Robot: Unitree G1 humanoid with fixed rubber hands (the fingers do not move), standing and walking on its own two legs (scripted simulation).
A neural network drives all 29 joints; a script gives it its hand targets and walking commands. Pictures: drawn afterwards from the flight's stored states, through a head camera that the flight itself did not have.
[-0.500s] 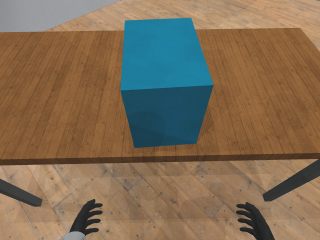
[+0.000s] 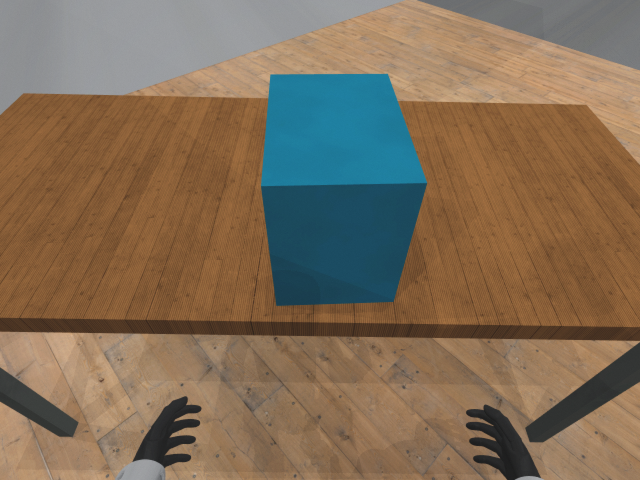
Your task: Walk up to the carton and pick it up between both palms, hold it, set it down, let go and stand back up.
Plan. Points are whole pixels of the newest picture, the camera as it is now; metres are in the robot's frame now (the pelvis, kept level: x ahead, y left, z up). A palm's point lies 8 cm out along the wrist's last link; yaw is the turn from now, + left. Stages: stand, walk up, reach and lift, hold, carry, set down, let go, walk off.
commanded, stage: let go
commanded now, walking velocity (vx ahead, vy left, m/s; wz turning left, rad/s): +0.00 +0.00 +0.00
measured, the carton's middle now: (332, 189) +0.51 +0.01 +0.08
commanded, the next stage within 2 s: stand in 0.08 s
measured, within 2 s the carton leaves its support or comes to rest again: neither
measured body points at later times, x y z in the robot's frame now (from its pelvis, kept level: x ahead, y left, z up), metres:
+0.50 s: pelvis +0.01 +0.01 -0.01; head +0.01 +0.02 +0.44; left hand +0.07 +0.26 -0.13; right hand +0.05 -0.25 -0.14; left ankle -0.01 +0.12 -0.74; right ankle -0.02 -0.12 -0.74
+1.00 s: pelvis -0.01 +0.02 +0.00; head -0.01 +0.03 +0.45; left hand -0.03 +0.26 -0.15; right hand +0.00 -0.22 -0.15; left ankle -0.01 +0.12 -0.74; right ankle -0.02 -0.12 -0.74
